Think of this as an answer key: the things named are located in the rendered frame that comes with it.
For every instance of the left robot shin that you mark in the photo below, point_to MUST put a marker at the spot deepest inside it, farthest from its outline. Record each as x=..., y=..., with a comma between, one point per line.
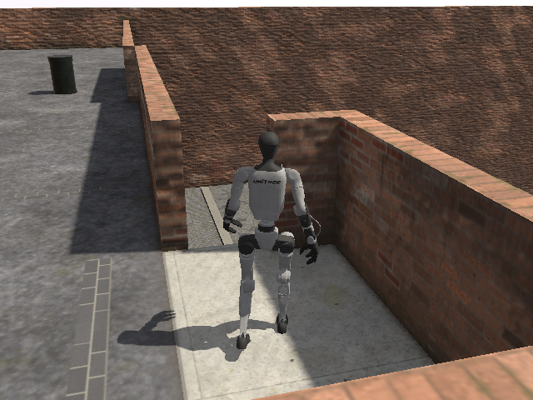
x=245, y=304

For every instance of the robot right upper arm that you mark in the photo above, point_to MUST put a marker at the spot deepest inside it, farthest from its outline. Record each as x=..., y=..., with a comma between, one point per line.
x=293, y=176

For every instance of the robot left hand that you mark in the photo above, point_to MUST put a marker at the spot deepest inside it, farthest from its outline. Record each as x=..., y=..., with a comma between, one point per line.
x=230, y=229

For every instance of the right robot thigh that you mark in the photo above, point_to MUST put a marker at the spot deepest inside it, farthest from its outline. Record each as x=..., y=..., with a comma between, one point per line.
x=286, y=244

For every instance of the robot left forearm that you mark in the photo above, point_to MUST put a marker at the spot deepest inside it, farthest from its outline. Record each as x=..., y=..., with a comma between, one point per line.
x=229, y=214

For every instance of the robot left upper arm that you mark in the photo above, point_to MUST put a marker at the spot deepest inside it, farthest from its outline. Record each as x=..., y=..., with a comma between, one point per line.
x=241, y=176

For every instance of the robot right hand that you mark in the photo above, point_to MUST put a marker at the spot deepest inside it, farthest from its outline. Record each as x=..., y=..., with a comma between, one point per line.
x=313, y=253

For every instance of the robot right forearm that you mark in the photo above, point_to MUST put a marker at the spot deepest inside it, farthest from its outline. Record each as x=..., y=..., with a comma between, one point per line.
x=307, y=227

